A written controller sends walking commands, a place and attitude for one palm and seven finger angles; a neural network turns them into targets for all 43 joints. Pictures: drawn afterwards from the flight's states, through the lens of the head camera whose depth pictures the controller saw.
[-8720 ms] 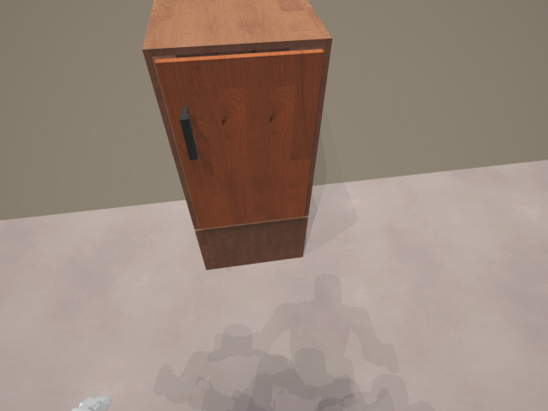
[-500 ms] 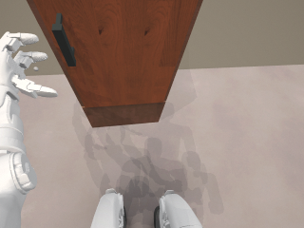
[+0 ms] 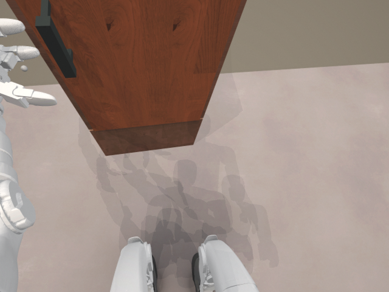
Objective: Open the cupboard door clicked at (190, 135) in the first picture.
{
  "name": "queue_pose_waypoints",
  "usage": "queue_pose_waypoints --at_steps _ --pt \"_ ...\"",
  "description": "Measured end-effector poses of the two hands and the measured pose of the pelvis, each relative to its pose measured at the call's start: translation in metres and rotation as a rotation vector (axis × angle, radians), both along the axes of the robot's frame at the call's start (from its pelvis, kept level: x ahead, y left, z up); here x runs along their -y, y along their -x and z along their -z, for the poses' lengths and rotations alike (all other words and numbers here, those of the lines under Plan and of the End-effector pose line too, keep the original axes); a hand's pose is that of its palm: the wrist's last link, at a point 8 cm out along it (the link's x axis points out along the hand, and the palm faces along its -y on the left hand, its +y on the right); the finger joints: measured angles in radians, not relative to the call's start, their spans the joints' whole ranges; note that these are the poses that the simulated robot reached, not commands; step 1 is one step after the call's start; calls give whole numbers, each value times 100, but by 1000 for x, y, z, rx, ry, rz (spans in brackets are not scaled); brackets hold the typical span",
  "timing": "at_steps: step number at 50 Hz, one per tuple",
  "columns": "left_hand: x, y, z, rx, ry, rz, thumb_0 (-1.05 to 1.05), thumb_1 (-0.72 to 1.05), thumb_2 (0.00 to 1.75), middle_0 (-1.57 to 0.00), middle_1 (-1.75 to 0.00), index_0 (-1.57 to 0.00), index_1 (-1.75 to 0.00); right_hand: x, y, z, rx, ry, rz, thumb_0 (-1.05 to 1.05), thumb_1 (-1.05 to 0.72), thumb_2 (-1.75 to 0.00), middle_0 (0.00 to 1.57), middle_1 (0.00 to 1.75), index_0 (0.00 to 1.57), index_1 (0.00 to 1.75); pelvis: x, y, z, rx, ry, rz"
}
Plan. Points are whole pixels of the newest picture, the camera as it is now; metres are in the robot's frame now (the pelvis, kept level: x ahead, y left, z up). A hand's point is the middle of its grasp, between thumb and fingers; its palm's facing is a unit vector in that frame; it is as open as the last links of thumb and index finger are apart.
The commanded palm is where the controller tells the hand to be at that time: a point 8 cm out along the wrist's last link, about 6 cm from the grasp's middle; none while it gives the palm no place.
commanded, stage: move the hooked fingers beside the handle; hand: left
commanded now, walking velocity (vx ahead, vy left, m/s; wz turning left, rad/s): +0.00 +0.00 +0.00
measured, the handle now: (58, 41) +0.56 +0.21 +0.07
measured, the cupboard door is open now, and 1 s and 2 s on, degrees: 0 0 0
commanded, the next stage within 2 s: slide the fingers in behind the handle in 0.52 s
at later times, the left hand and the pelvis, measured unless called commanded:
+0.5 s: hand (21, 70) +0.51 +0.26 +0.07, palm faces +0.10 -1.00 -0.03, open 14.0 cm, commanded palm +0.49 +0.30 +0.06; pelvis +0.00 +0.00 +0.00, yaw +1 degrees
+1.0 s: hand (34, 69) +0.51 +0.25 +0.06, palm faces +0.10 -0.99 -0.01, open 14.0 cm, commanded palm +0.49 +0.27 +0.06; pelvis +0.00 +0.00 +0.00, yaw +1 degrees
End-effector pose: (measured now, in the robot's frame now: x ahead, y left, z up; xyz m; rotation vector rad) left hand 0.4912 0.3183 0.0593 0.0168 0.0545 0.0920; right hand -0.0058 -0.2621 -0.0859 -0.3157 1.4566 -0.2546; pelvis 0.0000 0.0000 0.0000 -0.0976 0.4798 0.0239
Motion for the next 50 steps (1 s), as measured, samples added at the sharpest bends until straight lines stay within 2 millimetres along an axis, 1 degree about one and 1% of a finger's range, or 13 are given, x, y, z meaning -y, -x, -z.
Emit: queue_pose_waypoints --at_steps 8,16,21,27,34,41,46,50 --pt "-8 3 -7 24 -14 -7 -1 -50 30 -30 -120 -29 -120 -2 -13 -1 21 -2 -13 1 -91 -89 20 30 21 30 -1 -3 -2 8 5 -8" --pt "0 7 -6 6 6 7 -1 -50 30 -30 -120 -29 -120 -1 -27 -2 53 -5 -35 1 -91 -89 20 30 21 30 -1 -4 -5 17 3 -15" --pt "2 10 -7 24 -4 -1 -1 -50 30 -30 -120 -30 -120 0 -31 -1 72 -4 -39 1 -91 -89 20 30 21 30 -1 -3 -4 23 1 -13" --pt "2 12 -7 18 -6 -3 -1 -50 30 -30 -120 -30 -120 1 -28 1 70 -8 -37 1 -91 -89 20 30 21 30 1 -1 -3 28 -1 -13" --pt "-2 10 -7 24 -13 -5 -1 -50 30 -30 -120 -30 -120 3 -20 3 54 1 -32 1 -91 -89 20 30 21 30 3 2 0 20 2 -14" --pt "7 6 -4 19 6 14 -1 -50 30 -30 -120 -29 -120 4 -12 3 30 3 -24 1 -91 -89 20 30 21 30 3 2 1 14 3 -15" --pt "15 3 -1 14 9 10 -1 -50 30 -30 -120 -29 -120 3 -10 2 31 1 -18 1 -91 -89 20 30 21 30 3 2 0 13 3 -12" --pt "18 4 -1 22 5 -12 -1 -50 30 -30 -120 -29 -120 1 -10 2 31 -9 -14 1 -91 -89 20 30 21 30 2 1 -1 14 1 -12"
